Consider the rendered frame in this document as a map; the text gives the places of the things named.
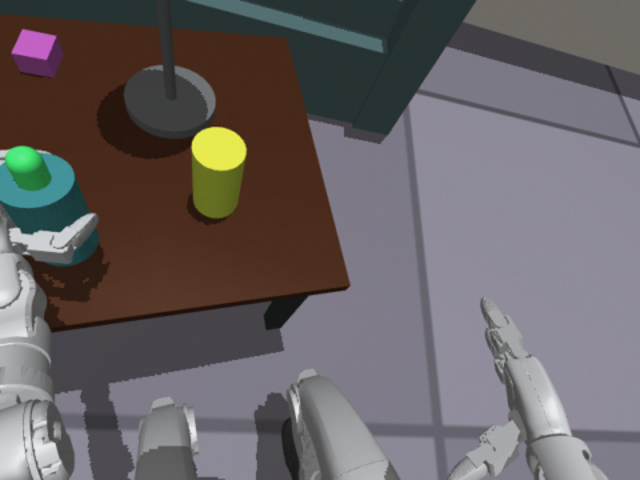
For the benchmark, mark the right robot arm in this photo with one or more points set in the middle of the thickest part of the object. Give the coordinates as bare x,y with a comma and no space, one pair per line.
561,457

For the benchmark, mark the left robot hand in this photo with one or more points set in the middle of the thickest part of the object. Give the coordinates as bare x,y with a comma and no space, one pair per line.
45,246

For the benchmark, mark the sofa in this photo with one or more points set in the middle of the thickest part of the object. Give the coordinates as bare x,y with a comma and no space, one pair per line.
357,61

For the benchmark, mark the right robot hand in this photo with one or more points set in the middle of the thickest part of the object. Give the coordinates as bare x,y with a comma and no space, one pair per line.
535,408

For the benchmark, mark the left robot arm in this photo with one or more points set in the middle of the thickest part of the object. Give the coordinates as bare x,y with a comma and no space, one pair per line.
34,444

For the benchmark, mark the coffee table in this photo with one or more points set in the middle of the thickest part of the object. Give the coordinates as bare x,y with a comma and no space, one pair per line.
157,254

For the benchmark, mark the desk lamp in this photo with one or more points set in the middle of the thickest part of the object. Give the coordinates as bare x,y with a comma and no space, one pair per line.
166,100

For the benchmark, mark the right robot foot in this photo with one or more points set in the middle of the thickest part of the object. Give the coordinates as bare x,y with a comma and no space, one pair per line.
290,453

